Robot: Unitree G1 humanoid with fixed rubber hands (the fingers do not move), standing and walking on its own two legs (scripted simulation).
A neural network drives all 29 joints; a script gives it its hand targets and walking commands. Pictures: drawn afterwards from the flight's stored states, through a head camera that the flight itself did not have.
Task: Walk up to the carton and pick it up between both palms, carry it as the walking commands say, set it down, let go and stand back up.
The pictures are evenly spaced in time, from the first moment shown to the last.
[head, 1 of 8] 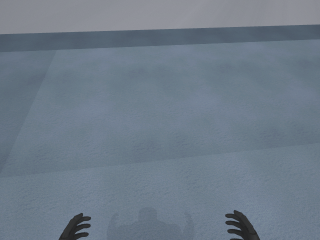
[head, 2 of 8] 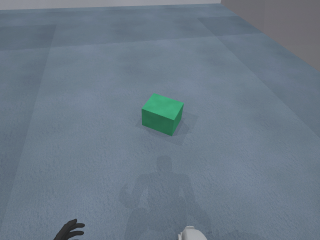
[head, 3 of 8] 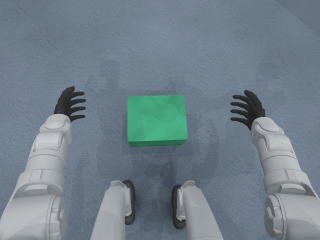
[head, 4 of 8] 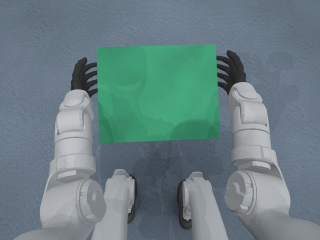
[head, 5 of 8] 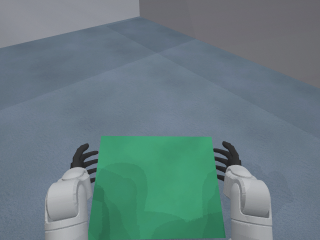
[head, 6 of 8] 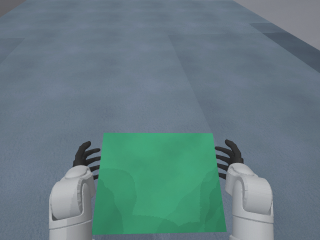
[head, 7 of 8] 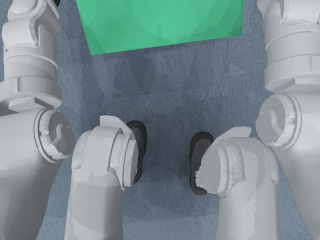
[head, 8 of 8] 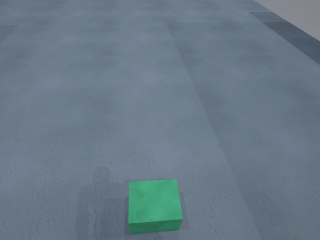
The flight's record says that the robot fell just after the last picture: no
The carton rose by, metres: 0.67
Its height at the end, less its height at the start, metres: +0.00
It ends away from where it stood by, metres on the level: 0.55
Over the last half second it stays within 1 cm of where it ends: yes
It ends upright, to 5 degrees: yes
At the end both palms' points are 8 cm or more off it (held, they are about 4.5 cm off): yes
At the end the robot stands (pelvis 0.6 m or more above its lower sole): yes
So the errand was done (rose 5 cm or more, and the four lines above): yes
